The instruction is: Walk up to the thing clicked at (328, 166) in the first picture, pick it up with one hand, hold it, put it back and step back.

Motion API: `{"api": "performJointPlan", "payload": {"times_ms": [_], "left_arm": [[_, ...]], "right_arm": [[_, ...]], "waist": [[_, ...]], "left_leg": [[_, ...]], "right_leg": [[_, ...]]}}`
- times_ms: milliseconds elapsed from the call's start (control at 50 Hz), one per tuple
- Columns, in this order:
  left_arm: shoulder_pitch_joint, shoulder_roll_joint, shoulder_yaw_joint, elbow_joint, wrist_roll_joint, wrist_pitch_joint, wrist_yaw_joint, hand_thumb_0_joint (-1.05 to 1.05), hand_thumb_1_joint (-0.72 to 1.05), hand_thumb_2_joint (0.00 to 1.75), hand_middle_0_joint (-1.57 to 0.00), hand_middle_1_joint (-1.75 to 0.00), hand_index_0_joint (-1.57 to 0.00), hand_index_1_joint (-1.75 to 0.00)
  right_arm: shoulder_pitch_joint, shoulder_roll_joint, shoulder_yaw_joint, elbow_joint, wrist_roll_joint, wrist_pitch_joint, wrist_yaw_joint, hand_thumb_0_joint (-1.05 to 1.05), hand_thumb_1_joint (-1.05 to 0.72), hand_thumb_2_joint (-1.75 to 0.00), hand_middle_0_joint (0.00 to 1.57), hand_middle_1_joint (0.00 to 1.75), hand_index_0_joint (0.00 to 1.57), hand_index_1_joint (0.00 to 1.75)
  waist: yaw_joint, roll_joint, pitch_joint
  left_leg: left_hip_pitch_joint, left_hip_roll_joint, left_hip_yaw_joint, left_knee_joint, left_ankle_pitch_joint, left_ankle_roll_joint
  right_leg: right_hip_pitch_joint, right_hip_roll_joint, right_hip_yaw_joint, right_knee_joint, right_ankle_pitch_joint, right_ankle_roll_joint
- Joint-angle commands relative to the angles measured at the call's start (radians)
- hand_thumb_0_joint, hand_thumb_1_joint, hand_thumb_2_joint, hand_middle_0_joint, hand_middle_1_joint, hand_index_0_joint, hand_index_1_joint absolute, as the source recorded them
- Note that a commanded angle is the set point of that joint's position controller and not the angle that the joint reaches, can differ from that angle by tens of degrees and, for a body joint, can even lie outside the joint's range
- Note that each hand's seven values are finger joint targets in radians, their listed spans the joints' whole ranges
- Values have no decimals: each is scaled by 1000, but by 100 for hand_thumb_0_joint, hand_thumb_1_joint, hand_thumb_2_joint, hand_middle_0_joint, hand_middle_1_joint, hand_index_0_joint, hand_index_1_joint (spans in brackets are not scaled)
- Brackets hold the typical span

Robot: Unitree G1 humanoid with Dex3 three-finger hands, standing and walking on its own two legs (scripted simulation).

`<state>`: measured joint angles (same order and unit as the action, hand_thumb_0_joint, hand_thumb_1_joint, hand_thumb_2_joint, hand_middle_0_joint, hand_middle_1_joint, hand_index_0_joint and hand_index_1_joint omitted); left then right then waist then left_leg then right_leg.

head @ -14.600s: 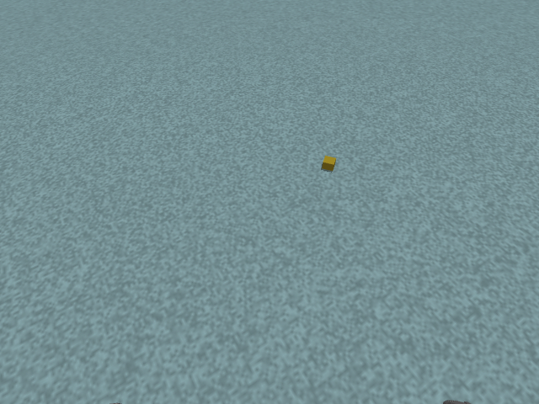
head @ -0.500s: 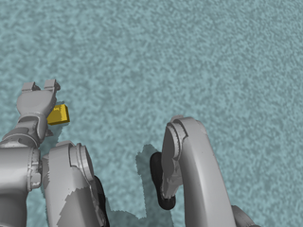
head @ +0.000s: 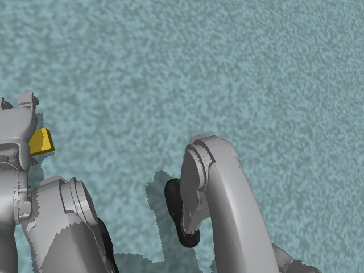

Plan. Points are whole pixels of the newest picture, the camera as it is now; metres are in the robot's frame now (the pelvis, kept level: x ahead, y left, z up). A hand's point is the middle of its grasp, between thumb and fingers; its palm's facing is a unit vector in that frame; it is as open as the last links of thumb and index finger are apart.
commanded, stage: rest palm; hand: left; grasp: from above
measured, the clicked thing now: (37, 142) +0.42 +0.23 -0.28
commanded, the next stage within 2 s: close in 1.74 s
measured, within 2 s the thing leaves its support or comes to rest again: neither
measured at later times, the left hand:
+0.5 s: hand (23, 138) +0.42 +0.25 -0.23, palm faces -0.44 -0.08 -0.89, open 14.5 cm
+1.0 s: hand (24, 138) +0.42 +0.25 -0.24, palm faces -0.45 -0.08 -0.89, open 14.5 cm
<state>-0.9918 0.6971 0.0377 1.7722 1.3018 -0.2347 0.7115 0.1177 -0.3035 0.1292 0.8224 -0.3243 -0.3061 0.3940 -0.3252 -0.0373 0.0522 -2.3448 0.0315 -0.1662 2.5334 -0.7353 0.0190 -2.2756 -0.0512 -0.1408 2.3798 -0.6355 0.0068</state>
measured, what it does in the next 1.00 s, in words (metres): stands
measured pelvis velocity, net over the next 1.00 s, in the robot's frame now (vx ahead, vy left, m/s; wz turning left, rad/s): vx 0.00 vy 0.00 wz -0.04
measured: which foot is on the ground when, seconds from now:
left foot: down 0.00-1.00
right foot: down 0.00-1.00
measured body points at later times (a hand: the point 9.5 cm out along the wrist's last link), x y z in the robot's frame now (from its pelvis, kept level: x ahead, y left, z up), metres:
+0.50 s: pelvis +0.00 +0.00 +0.00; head +0.25 +0.11 +0.36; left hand +0.44 +0.25 -0.18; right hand +0.05 -0.25 -0.07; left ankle +0.06 +0.12 -0.27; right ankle +0.11 -0.12 -0.27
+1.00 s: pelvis +0.00 +0.00 +0.00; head +0.25 +0.10 +0.36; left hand +0.44 +0.25 -0.19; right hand +0.04 -0.25 -0.07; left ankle +0.06 +0.12 -0.27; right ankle +0.11 -0.12 -0.27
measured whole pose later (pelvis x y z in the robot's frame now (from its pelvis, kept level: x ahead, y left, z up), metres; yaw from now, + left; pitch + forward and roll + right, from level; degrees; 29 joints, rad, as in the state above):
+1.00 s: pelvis +0.00 +0.00 +0.00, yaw -2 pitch +29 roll -13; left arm -1.00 0.76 -0.03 1.79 1.27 -0.24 0.75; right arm 0.10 -0.33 0.19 0.78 -0.31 -0.37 0.44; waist -0.34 -0.07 0.09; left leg -2.33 0.03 -0.21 2.54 -0.74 0.01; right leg -2.25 -0.04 -0.18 2.36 -0.62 0.01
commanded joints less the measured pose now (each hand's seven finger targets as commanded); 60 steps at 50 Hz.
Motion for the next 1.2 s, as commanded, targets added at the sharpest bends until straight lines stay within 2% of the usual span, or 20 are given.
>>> {"api": "performJointPlan", "payload": {"times_ms": [0, 80, 160, 240, 340, 360, 440, 500, 540, 640, 680, 700, 760, 820, 900, 940, 1000, 1060, 1140, 1180], "left_arm": [[-199, 57, -22, -95, -7, -19, 47, 0, -61, 104, -7, -94, -3, -98], [-206, 42, -30, -85, -5, -23, 70, 0, -61, 105, -7, -93, -2, -98], [-205, 46, -41, -88, -11, -13, 87, 0, -61, 107, -8, -92, -2, -98], [-215, 27, -54, -71, -7, 2, 92, 0, -61, 106, -8, -92, -2, -98], [-216, 43, -55, -57, -15, 18, 90, 0, -61, 108, -8, -91, -1, -98], [-218, 38, -54, -50, -11, 20, 88, 0, -61, 108, -8, -91, -1, -97], [-219, 44, -57, -40, -21, 19, 73, 0, -61, 107, -7, -93, -1, -100], [-215, 28, -73, -47, -31, 17, 65, 0, -61, 107, -8, -93, -1, -99], [-217, 46, -70, -53, -30, 13, 72, 0, -61, 109, -8, -91, -1, -99], [-187, 41, -73, -51, -30, 12, 74, 0, -61, 109, -8, -91, 0, -99], [-193, 88, -53, -48, -33, 9, 82, 0, -61, 109, -8, -91, 0, -99], [-206, 70, -59, -48, -32, 6, 79, 0, -61, 108, -8, -91, -1, -99], [-192, 53, -72, -57, -46, 5, 74, 0, -61, 109, -8, -91, -1, -99], [-208, 88, -58, -68, -44, -1, 77, 0, -61, 107, -8, -92, -1, -99], [-192, 55, -80, -56, -46, -4, 69, 0, -61, 107, -8, -92, -1, -99], [-194, 84, -66, -59, -42, -6, 73, 0, -61, 107, -8, -91, -1, -99], [-187, 59, -77, -58, -39, -8, 79, 0, -61, 108, -8, -92, -1, -99], [-194, 54, -86, -62, -43, -8, 84, 0, -61, 107, -8, -92, -1, -99], [-196, 70, -71, -52, -31, -3, 92, 0, -61, 105, -9, -92, -2, -98], [-197, 61, -79, -65, -39, 3, 92, 0, -61, 106, -9, -92, -2, -99]], "right_arm": [[174, -288, -73, -5, 9, -18, 8, 0, -90, -90, 20, 30, 20, 30], [187, -299, -68, 1, 1, -27, 20, 0, -90, -90, 20, 30, 20, 30], [167, -311, -68, -5, 1, -44, 30, 0, -90, -90, 20, 30, 20, 30], [175, -317, -71, -14, 3, -49, 37, 0, -90, -91, 20, 30, 20, 30], [155, -324, -67, -25, 18, -62, 37, 0, -90, -91, 20, 30, 20, 30], [167, -327, -65, -27, 12, -65, 41, 0, -90, -91, 20, 30, 20, 30], [165, -333, -60, -31, 22, -64, 40, 0, -90, -91, 20, 30, 20, 30], [153, -333, -54, -48, 21, -72, 45, 0, -90, -91, 20, 30, 20, 30], [148, -338, -55, -39, 31, -75, 41, 0, -90, -91, 20, 30, 20, 30], [156, -337, -47, -51, 22, -76, 49, 0, -90, -91, 20, 30, 20, 30], [169, -348, -43, -38, 30, -70, 44, 0, -91, -91, 20, 30, 20, 30], [169, -337, -39, -47, 29, -73, 46, 0, -90, -91, 20, 30, 20, 30], [158, -338, -36, -47, 23, -79, 48, 0, -90, -91, 20, 30, 20, 30], [174, -345, -34, -33, 27, -78, 43, 0, -91, -91, 20, 30, 20, 30], [161, -337, -30, -42, 27, -78, 45, 0, -90, -91, 20, 30, 20, 30], [168, -346, -30, -36, 29, -73, 40, 0, -91, -91, 20, 30, 20, 30], [153, -336, -29, -37, 26, -75, 39, 0, -90, -91, 20, 30, 20, 30], [151, -334, -29, -38, 26, -74, 38, 0, -90, -91, 20, 30, 20, 30], [153, -341, -31, -43, 21, -72, 38, 0, -90, -91, 20, 30, 20, 30], [152, -335, -28, -36, 25, -72, 37, 0, -90, -91, 20, 30, 20, 30]], "waist": [[-45, 319, -595], [-74, 312, -583], [-67, 332, -573], [-92, 319, -548], [-80, 318, -528], [-92, 331, -517], [-96, 319, -518], [-99, 331, -514], [-90, 341, -520], [-94, 348, -530], [-91, 333, -535], [-101, 320, -521], [-98, 332, -527], [-93, 325, -548], [-101, 331, -527], [-94, 333, -536], [-94, 337, -526], [-97, 320, -513], [-99, 330, -515], [-99, 325, -523]], "left_leg": [[439, -40, 79, -278, 182, -8], [447, -39, 74, -266, 220, -9], [454, -36, 64, -274, 205, -15], [440, -35, 62, -273, 189, -12], [432, -31, 53, -279, 164, -15], [443, -32, 47, -287, 174, -17], [437, -30, 44, -289, 167, -15], [445, -32, 45, -275, 171, -15], [453, -28, 38, -289, 163, -20], [468, -28, 43, -275, 216, -22], [443, -26, 51, -277, 209, -16], [438, -29, 51, -265, 208, -16], [450, -29, 50, -270, 191, -18], [444, -27, 49, -274, 191, -16], [443, -26, 42, -271, 194, -18], [449, -24, 43, -280, 195, -18], [454, -24, 40, -280, 192, -21], [423, -27, 48, -275, 161, -17], [448, -23, 34, -287, 175, -21], [436, -23, 46, -278, 181, -19]], "right_leg": [[348, 89, -80, -209, 189, -31], [365, 92, -90, -212, 227, -27], [351, 93, -92, -210, 213, -30], [343, 96, -92, -220, 203, -30], [327, 93, -91, -221, 186, -31], [315, 89, -99, -213, 190, -28], [332, 92, -100, -218, 194, -28], [335, 92, -102, -211, 202, -23], [329, 94, -101, -212, 193, -29], [353, 97, -107, -209, 239, -25], [373, 104, -100, -225, 234, -29], [372, 98, -102, -220, 238, -27], [371, 101, -104, -220, 222, -28], [383, 104, -103, -232, 218, -29], [369, 103, -108, -221, 226, -29], [379, 108, -107, -228, 225, -30], [368, 107, -109, -223, 221, -31], [371, 108, -105, -234, 195, -30], [356, 107, -112, -225, 207, -30], [374, 110, -105, -235, 214, -30]]}}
